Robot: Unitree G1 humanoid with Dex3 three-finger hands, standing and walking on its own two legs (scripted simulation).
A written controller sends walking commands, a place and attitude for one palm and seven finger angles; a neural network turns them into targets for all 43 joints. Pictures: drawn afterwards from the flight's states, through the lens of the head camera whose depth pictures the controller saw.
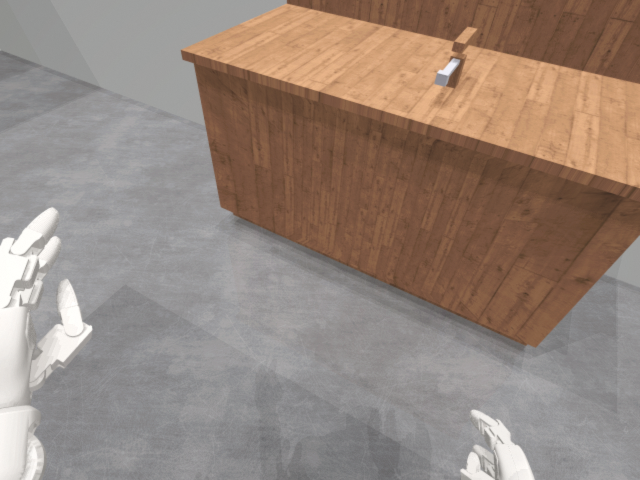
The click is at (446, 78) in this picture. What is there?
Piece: tap's lever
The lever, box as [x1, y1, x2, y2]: [434, 70, 450, 86]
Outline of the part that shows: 439,70 437,72 434,83 444,86 447,82 450,72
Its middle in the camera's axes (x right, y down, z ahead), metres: +0.30 -0.40 +0.97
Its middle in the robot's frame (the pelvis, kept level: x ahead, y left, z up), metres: +1.02 -0.23 +0.07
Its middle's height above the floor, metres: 0.84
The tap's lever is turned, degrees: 0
